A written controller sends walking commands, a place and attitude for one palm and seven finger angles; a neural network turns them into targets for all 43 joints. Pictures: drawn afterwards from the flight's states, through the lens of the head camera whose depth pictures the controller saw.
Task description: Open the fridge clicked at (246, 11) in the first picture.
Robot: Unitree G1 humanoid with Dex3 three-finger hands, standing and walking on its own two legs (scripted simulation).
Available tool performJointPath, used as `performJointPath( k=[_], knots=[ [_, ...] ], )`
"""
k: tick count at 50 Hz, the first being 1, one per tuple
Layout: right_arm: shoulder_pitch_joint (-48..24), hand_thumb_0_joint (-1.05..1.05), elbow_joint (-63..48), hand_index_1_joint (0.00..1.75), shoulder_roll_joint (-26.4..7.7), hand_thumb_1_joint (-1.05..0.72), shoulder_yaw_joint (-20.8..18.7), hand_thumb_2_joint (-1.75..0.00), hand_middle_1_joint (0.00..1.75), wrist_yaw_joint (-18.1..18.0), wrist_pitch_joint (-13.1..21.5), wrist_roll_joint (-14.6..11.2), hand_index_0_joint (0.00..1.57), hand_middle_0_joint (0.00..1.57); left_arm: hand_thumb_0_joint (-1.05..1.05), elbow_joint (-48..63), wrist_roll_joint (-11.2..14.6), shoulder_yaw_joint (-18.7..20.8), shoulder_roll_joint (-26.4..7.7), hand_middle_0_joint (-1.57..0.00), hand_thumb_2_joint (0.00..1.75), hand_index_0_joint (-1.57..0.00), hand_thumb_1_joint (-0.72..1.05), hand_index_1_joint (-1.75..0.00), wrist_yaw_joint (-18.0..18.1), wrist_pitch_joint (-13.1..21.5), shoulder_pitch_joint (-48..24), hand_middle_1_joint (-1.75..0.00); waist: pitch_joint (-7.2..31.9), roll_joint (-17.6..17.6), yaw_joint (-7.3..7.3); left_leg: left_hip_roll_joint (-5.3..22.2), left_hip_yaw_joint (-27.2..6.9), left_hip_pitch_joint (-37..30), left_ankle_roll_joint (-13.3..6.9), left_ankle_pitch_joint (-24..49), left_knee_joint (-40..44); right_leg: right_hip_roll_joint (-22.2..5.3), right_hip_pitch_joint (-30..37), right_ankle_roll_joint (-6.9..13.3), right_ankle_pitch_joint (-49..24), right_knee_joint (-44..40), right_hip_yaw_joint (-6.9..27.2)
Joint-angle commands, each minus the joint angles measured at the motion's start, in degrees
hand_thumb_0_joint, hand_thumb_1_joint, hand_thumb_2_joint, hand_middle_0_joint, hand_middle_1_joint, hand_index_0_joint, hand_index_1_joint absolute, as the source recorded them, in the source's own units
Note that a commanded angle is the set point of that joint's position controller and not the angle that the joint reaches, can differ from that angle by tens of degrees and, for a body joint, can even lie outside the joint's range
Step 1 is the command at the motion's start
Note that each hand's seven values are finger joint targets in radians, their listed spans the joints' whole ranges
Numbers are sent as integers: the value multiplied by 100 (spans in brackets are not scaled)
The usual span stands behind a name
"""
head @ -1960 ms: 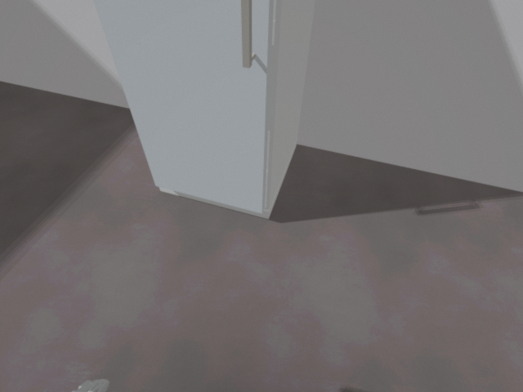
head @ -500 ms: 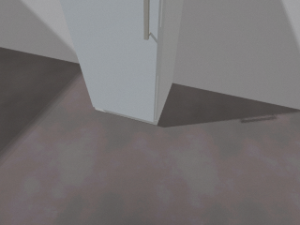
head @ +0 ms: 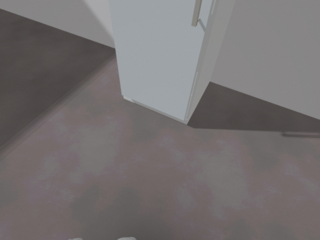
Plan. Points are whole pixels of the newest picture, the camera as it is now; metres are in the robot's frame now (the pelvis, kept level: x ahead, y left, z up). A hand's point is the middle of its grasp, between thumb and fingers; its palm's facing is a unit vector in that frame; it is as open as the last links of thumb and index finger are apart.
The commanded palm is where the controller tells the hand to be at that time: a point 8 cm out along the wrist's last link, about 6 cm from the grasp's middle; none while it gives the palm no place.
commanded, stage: walk to a spot facing it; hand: right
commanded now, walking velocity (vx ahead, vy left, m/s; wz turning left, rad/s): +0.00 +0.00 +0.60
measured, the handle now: out of the picture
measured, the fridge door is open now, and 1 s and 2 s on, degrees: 0 0 0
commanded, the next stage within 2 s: none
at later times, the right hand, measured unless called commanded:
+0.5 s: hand out of the picture +0.09 -0.26 -0.15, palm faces -0.20 +0.96 -0.22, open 7.4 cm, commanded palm none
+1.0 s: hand (194, 226) +0.18 -0.09 -0.13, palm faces -0.56 +0.80 -0.20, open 7.4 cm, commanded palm none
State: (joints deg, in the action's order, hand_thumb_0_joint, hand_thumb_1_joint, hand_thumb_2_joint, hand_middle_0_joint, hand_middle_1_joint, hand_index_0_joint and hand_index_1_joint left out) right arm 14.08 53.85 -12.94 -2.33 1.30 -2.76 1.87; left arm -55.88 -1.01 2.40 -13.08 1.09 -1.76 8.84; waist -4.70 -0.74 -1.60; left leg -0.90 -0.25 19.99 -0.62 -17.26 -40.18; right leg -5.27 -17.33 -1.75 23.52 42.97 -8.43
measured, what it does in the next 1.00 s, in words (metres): steps on the spot, turning left: right foot, then left foot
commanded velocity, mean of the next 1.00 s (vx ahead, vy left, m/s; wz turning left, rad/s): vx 0.15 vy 0.00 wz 0.57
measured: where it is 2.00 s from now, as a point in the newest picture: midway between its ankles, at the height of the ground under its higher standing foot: (115, 232)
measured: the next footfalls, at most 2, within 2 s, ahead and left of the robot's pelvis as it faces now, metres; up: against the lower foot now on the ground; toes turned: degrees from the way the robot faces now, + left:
right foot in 0.40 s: +0.02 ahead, -0.15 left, +0.00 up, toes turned +11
left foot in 0.88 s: -0.06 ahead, +0.12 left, +0.00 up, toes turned +38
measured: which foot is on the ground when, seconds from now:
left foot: down 0.00-0.40, up 0.42-0.86, down 0.88-1.00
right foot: up 0.00-0.38, down 0.40-0.88, up 0.90-1.00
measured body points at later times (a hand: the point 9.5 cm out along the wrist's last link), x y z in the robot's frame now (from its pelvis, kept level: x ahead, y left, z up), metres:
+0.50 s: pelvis -0.04 -0.06 +0.02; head -0.01 -0.09 +0.47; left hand -0.01 +0.21 -0.09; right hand +0.10 -0.31 -0.13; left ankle -0.03 +0.08 -0.65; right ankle -0.02 -0.16 -0.72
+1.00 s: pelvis -0.02 +0.00 +0.01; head -0.02 +0.01 +0.46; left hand -0.21 +0.20 -0.13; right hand +0.21 -0.13 -0.11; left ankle -0.09 +0.09 -0.72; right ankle +0.02 -0.13 -0.65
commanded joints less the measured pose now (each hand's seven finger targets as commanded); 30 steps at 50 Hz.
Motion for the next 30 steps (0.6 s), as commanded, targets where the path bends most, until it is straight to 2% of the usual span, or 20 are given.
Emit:
performJointPath(
  k=[1,2,3,4,5,7,8,13,15,17,18,19,20,21,22,23,24,26,27,30],
  knots=[
    [436,0,-427,30,-1380,-90,-377,-90,30,-226,160,-47,20,20,0,741,48,220,-668,-20,90,-20,90,-30,49,40,-453,-30,460,1289,-145,1849,-3057,-637,-1105,1350,2392,186,-1568,-62,613,2442,1036],
    [157,0,-515,30,-1231,-90,-359,-90,30,-240,161,-59,20,20,0,706,21,226,-735,-20,90,-20,90,-30,35,32,-379,-30,357,1085,-48,1681,-2790,-488,-1043,1057,2377,77,-1551,-80,244,2468,1090],
    [0,0,-575,30,-1104,-90,-333,-90,30,-238,178,-58,20,20,0,642,4,227,-681,-20,90,-20,90,-30,20,42,-287,-30,417,827,49,1486,-2471,-511,-993,1173,2289,60,-1439,-118,-47,2393,1053],
    [13,0,-574,30,-1050,-90,-320,-90,30,-227,195,-63,20,20,0,597,-2,218,-633,-20,90,-20,90,-30,15,44,-235,-30,572,633,53,1351,-2291,-590,-943,1393,2201,100,-1312,-150,-168,2246,994],
    [76,0,-571,30,-1040,-90,-332,-90,30,-221,203,-64,20,20,0,585,-3,216,-578,-20,90,-20,90,-30,20,36,-212,-30,646,707,42,1283,-2225,-670,-917,1523,2152,141,-1270,-176,-192,2113,955],
    [172,0,-540,30,-1052,-90,-358,-90,30,-218,201,-55,20,20,0,589,11,208,-546,-20,90,-20,90,-30,29,40,-173,-30,850,693,15,1197,-2181,-986,-918,1691,2074,206,-1212,-206,-157,1756,905],
    [256,0,-518,30,-1066,-90,-374,-90,30,-210,188,-54,20,20,0,594,10,202,-505,-20,90,-20,90,-30,37,37,-219,-30,907,652,-45,1162,-2223,-1035,-923,1689,2063,245,-1168,-212,-132,1601,876],
    [235,0,-543,30,-1153,-90,-431,-90,30,-181,113,-20,20,20,0,733,59,186,-470,-20,90,-20,90,-30,64,84,-250,-30,917,910,-102,1047,-2585,-911,-958,1397,2121,411,-693,-138,109,447,835],
    [61,0,-600,30,-1203,-90,-452,-90,30,-173,74,-12,20,20,0,737,93,184,-476,-20,90,-20,90,-30,84,113,-54,-30,924,1020,-23,998,-2750,-700,-903,1374,2120,497,-301,-48,167,-202,851],
    [-228,0,-659,30,-1187,-90,-451,-90,30,-175,40,-25,20,20,0,619,121,185,-488,-20,90,-20,90,-30,117,174,500,-30,1077,1081,235,808,-2641,-334,-616,1309,1900,569,550,18,-352,-1357,767],
    [-319,0,-713,30,-1063,-90,-426,-90,30,-161,21,-61,20,20,0,550,117,201,-611,-20,90,-20,90,-30,158,230,777,-30,1137,757,366,507,-2409,317,-351,826,1617,419,1403,112,-659,-2059,887],
    [-323,0,-823,30,-744,-90,-374,-90,30,-113,-8,-111,20,20,0,586,58,272,-1048,-20,90,-20,90,-30,187,276,866,-30,944,-550,440,-173,-1693,1477,-35,-333,667,-719,1944,463,35,-2898,2137],
    [-305,0,-917,30,-613,-90,-380,-90,30,-56,-5,-81,20,20,0,778,8,330,-1459,-20,90,-20,90,-30,177,238,571,-30,592,-1696,311,-540,-568,1956,275,-1341,-986,-2054,1378,869,-75,-3277,3205],
    [-415,0,-800,30,-869,-90,-469,-90,30,-53,-50,18,20,20,0,799,-6,292,-1276,-20,90,-20,90,-30,194,242,221,-30,327,-1435,270,-161,-717,1825,392,-1116,-1959,-2109,628,969,-541,-3243,3131],
    [-371,0,-720,30,-938,-90,-526,-90,30,1,-45,22,20,20,0,905,-7,199,-1038,-20,90,-20,90,-30,197,264,-70,-30,292,-873,65,-85,-676,1496,404,-849,-2526,-1809,186,1015,-847,-3085,2648],
    [-164,0,-622,30,-848,-90,-526,-90,30,48,-58,29,20,20,0,964,-38,155,-884,-20,90,-20,90,-30,183,280,-298,-30,160,-595,-93,-33,-476,1392,428,-551,-2963,-1425,86,949,-1081,-2947,1938],
    [-46,0,-550,30,-713,-90,-480,-90,30,80,-71,27,20,20,0,959,-41,147,-842,-20,90,-20,90,-30,169,301,-301,-30,208,-587,-130,-21,-331,1471,470,-335,-3106,-1100,306,848,-1456,-2818,1435],
    [-233,0,-581,30,-608,-90,-414,-90,30,103,-77,-8,20,20,0,848,-33,147,-780,-20,90,-20,90,-30,167,311,131,-30,269,-761,75,58,-167,1566,521,-256,-2883,-951,800,849,-2040,-2623,1128],
    [-326,0,-611,30,-574,-90,-403,-90,30,101,-74,-24,20,20,0,803,-26,159,-783,-20,90,-20,90,-30,170,312,285,-30,288,-728,120,107,-126,1666,544,-292,-2720,-1050,1030,905,-2331,-2570,1089],
    [-723,0,-737,30,-490,-90,-346,-90,30,158,-69,-24,20,20,0,600,-46,215,-909,-20,90,-20,90,-30,138,347,854,-30,317,-736,357,326,49,1708,536,-417,-2008,-1363,1502,1020,-1477,-2790,1182]
  ],
)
